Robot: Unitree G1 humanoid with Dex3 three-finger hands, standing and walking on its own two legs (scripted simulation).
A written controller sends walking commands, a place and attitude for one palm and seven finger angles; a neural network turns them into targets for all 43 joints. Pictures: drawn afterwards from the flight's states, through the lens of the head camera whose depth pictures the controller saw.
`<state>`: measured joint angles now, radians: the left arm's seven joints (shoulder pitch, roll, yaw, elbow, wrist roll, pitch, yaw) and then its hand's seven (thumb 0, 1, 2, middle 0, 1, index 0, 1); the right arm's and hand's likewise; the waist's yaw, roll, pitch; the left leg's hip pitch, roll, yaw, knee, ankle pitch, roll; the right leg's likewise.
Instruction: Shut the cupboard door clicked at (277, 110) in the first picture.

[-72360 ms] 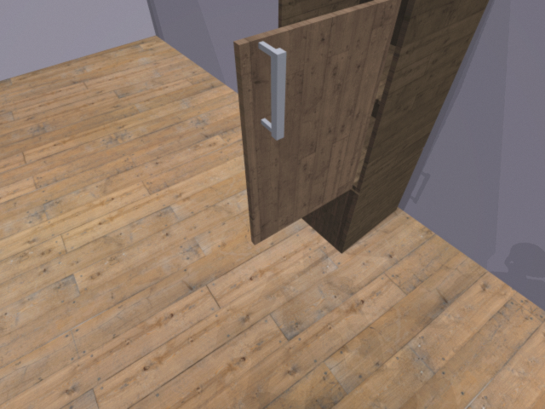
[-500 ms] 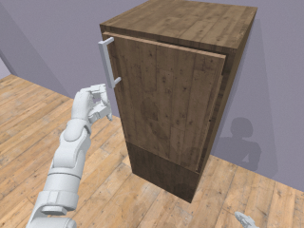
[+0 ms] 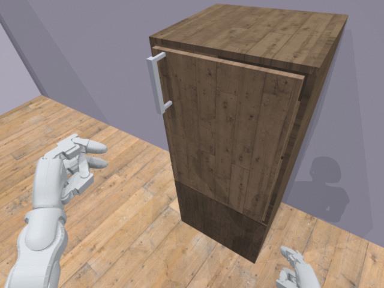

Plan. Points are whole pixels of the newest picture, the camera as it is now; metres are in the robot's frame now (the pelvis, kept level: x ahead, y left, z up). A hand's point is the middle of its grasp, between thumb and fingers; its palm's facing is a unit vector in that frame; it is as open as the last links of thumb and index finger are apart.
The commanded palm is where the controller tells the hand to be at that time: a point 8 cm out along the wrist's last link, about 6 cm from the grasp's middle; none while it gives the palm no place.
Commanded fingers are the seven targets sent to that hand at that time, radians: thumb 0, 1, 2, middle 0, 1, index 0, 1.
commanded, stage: draw the hand back to the body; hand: left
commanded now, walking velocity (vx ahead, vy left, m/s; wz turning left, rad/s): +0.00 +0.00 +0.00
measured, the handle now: (161, 84) +0.61 +0.16 +0.15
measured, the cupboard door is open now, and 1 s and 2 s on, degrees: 0 0 0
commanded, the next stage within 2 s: step back with the hand held close in 0.66 s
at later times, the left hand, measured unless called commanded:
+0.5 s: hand (41, 207) +0.19 +0.28 +0.15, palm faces +0.49 -0.79 -0.37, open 7.2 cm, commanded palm +0.14 +0.31 +0.17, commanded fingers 0.00 0.90 0.90 -0.20 -0.30 -0.20 -0.30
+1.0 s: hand (48, 202) +0.21 +0.27 +0.15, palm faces +0.38 -0.80 -0.47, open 7.4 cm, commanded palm +0.15 +0.32 +0.17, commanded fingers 0.00 0.90 0.90 -0.20 -0.30 -0.20 -0.30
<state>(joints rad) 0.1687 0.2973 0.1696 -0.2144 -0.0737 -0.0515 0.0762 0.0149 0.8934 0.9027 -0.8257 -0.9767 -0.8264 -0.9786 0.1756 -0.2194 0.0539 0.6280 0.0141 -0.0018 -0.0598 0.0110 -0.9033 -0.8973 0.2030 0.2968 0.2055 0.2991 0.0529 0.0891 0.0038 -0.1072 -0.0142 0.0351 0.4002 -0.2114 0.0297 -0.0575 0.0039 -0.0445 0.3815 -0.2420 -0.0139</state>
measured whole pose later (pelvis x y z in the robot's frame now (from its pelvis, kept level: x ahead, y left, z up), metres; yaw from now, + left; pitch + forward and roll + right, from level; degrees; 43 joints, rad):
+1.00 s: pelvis +0.00 +0.02 +0.00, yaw -1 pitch +0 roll -1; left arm 0.51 0.37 0.35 -0.39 -0.06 -0.11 0.10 0.01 0.89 0.90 -0.21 -0.30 -0.21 -0.30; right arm 0.18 -0.26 -0.01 0.58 0.02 0.01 -0.07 0.01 -0.90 -0.90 0.20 0.30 0.21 0.30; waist 0.02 0.09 -0.01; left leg -0.24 -0.01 0.06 0.49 -0.25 0.05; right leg -0.18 0.00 -0.02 0.43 -0.25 0.01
